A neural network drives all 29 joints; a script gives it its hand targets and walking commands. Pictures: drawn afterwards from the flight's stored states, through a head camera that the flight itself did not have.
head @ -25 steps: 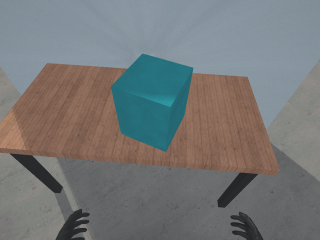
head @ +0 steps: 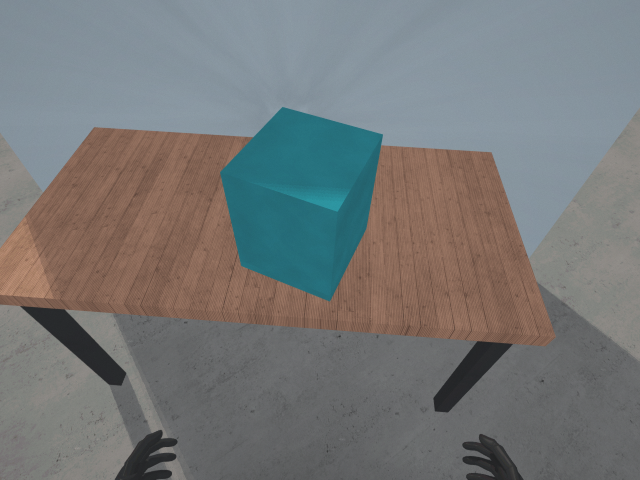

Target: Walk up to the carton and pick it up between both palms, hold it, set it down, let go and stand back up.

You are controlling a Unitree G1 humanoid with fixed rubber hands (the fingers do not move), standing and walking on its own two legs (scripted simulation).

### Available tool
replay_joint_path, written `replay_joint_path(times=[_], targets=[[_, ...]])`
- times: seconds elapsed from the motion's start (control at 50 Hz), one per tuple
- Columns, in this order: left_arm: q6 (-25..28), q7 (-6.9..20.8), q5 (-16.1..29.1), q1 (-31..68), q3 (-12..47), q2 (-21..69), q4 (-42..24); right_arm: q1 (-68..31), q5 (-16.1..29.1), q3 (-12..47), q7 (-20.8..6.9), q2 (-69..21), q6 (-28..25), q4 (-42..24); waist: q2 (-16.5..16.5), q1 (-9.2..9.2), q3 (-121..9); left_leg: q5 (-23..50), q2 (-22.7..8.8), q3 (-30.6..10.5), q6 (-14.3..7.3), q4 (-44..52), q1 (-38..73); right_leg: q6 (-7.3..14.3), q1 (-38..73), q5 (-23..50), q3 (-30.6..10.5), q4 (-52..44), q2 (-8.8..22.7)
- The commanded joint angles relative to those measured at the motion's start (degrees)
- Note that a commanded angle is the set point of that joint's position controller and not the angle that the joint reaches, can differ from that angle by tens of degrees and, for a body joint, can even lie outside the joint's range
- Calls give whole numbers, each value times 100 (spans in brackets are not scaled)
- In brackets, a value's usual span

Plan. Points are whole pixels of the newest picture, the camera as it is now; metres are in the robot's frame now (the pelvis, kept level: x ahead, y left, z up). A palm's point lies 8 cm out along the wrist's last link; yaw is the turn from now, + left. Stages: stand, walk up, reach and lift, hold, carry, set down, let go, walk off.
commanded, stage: stand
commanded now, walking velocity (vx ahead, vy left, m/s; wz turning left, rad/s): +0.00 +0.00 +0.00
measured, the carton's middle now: (306, 205) +0.58 +0.04 -0.05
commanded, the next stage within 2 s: walk up in 0.08 s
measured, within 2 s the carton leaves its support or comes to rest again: neither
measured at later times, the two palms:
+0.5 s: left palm out of the picture +0.04 +0.31 -0.10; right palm out of the picture +0.12 -0.23 -0.10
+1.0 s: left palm (92, 382) +0.26 +0.34 -0.10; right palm out of the picture +0.09 -0.15 -0.12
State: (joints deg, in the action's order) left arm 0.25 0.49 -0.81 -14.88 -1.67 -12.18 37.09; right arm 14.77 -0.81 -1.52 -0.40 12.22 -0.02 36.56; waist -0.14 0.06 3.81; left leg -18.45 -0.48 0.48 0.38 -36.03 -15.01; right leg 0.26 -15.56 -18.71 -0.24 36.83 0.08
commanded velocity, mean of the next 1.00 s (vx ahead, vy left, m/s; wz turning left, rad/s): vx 0.00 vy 0.00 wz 0.00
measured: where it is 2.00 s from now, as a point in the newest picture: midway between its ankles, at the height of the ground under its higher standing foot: outside the picture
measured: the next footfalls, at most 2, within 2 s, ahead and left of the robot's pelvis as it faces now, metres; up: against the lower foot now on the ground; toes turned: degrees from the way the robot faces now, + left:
left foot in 0.60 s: +0.15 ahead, +0.22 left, +0.00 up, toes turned -7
right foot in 0.98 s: +0.17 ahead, +0.00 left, +0.00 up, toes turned -11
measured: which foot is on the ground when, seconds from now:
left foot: down 0.00-0.30, up 0.32-0.58, down 0.60-1.00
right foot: down 0.00-0.62, up 0.64-0.96, down 0.98-1.00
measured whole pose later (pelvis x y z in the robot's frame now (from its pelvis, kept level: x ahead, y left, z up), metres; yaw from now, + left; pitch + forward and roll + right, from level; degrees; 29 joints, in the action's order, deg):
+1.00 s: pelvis +0.08 +0.12 -0.02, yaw -10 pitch -4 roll +0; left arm 0.1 0.5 -1.9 -14.1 -2.8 -13.4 34.6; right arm 20.5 -1.3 -0.5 0.5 16.0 0.2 37.6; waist 0.5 -2.4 6.9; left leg -23.4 -7.6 12.1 -0.2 -44.7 -16.8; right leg 1.0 -21.4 -14.1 0.6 40.6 -1.1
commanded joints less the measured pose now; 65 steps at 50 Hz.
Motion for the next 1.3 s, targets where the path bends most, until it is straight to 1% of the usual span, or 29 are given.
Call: replay_joint_path(times=[0.0,0.24,0.26,0.28,0.3,0.32,0.36,0.5,0.54,0.56,0.58,0.6,0.62,0.64,0.68,0.72,0.76,0.86,0.92,0.94,0.96,0.98,1.0,1.04,1.08,1.12,1.16,1.2,1.28], targets=[[148,-33,9,106,-213,-787,-621,-104,5,-223,34,752,-162,-565,-30,-10,-350,653,-390,-491,-234,744,51,184,-48,745,-573,-877,440],[147,-39,18,29,-194,-819,-549,-32,10,-199,38,779,-159,-438,-25,-11,-284,593,-401,-487,-228,814,51,195,-82,675,-613,-965,445],[210,-135,-252,-1023,-454,-1070,-384,76,-343,-396,-112,1009,-71,-531,184,201,-490,-1442,-84,-34,-284,-157,-629,624,647,-1762,-1486,-1256,805],[222,-210,-311,-1361,-615,-1512,-263,-68,-391,-366,-187,830,7,-687,-351,374,-27,-1563,137,262,-109,-1082,-1787,1133,1015,-2922,-2772,-1984,1558],[226,-300,-352,-1410,-709,-1698,-220,-180,-430,-374,-230,781,65,-828,-588,477,417,-1579,-89,-26,-51,-1871,-2648,1551,1088,-3105,-3679,-2385,2185],[247,-379,-408,-1362,-728,-1675,-219,-219,-435,-391,-262,834,99,-887,-448,464,652,-1372,-364,-284,-28,-2255,-3051,1716,1053,-2818,-3905,-2458,2433],[350,-449,-429,-1201,-651,-1452,-189,-250,-430,-430,-290,856,68,-950,-245,391,569,-889,-608,-497,9,-2494,-3035,1616,972,-1917,-3468,-2308,2288],[383,-322,-293,-289,-622,-1454,-267,108,-209,-500,-470,644,24,-860,-1306,23,266,-393,-526,-37,-65,-988,-719,1056,-607,-1170,-1274,-1718,1278],[301,-254,-281,-92,-556,-1399,-307,868,-167,-548,-419,748,-13,-603,-954,-347,-14,201,-262,456,-98,-397,758,838,-1482,-1471,-784,-967,974],[240,-222,-280,-181,-463,-1156,-366,1386,-176,-638,-337,957,-65,-402,-391,-541,-195,414,-19,611,-90,-205,1582,659,-1917,-1555,-580,-185,676],[195,-180,-256,-540,-304,-740,-374,1796,-208,-699,-255,1184,-126,-241,510,-674,-492,197,-22,460,-115,13,2061,440,-2155,-1538,-116,1040,202],[200,-137,-176,-726,-110,-258,-603,1984,-334,-736,-167,1699,-201,-326,1906,-827,-614,-1456,-1473,-1795,-622,1148,1796,47,-2658,-2059,310,2730,-375],[99,-206,-140,-784,-268,-606,-744,1401,-240,-765,-84,2133,-133,-509,1746,-633,-353,-2927,-2413,-3801,-1500,2362,718,9,-2581,-2386,-312,3559,-277],[24,-239,-205,-671,-354,-959,-792,1020,-133,-730,-26,2087,-115,-555,1228,-491,97,-3559,-2609,-4324,-1766,2818,206,0,-2547,-2004,-629,3958,-23],[23,-236,-180,-632,-362,-1026,-685,824,-129,-555,51,1763,-152,-508,785,-334,750,-1953,-2367,-3276,-1626,2393,11,-31,-2721,-1133,-622,3992,197],[34,-168,-140,-971,-382,-942,-541,608,-241,-433,118,1463,-171,-419,638,-144,588,-809,-2247,-2167,-1501,2014,-279,-57,-2099,-932,-623,3547,242],[12,-109,-125,-995,-364,-814,-531,420,-237,-316,142,1265,-223,-383,534,-39,420,157,-2136,-1490,-1420,1846,-595,-96,-1449,-848,-602,2975,222],[-3,-21,-79,-645,-263,-549,-634,358,-153,-223,157,1301,-221,-437,1078,-57,-25,2549,-1826,-232,-1209,1004,-300,-58,-504,-434,-55,1034,147],[68,-10,-98,-683,-307,-680,-581,296,-16,-135,116,1307,-103,-494,844,138,-403,2081,-1607,163,-802,264,-663,144,682,1059,97,-350,-73],[104,-19,-97,-669,-342,-886,-576,411,31,-70,90,1189,-88,-534,486,184,-583,1575,-1485,299,-561,43,-913,271,1071,1454,-237,-620,30],[128,-45,-173,-623,-416,-1182,-604,626,93,11,66,944,-96,-635,-295,159,-905,717,-1199,633,-256,-506,-1277,537,1478,1830,-1254,-660,672],[127,-96,-72,-247,-440,-1491,-702,1033,190,117,67,722,-50,-626,-767,-19,-1090,-1054,-587,664,0,-865,-870,1260,671,1149,-2570,-1113,1573],[73,-114,54,-114,-487,-1528,-593,940,121,18,116,873,76,-457,-734,87,-832,-1627,-488,397,-15,-942,-227,1576,-269,67,-2511,-1376,1625],[59,-128,104,163,-305,-1170,-576,646,61,-74,98,1039,68,-536,-660,96,-298,-1158,-395,358,-21,-317,-320,1208,-520,85,-1990,-1452,1139],[17,-130,116,534,-225,-1126,-620,951,52,-75,59,1009,-68,-450,-663,-182,-227,-70,-530,217,-135,603,224,691,-912,351,-1372,-1177,784],[6,-47,139,428,-150,-863,-539,737,-19,-106,64,1199,-176,-462,-302,-79,-155,-395,-946,-258,-307,1200,-73,342,-672,279,-879,-650,379],[23,-6,77,204,-118,-763,-419,492,27,-105,46,1278,-208,-461,-31,108,-145,-136,-1139,-229,-409,1301,-466,278,14,1092,-778,-435,316],[76,13,35,300,-153,-916,-375,610,50,-49,38,1108,-228,-474,-70,16,-280,424,-988,65,-329,1179,-278,334,158,1782,-856,-430,405],[95,13,50,281,-136,-907,-289,648,46,-63,38,1100,-182,-500,82,-15,-489,729,-932,272,-340,1067,220,350,20,1912,-835,-498,378]])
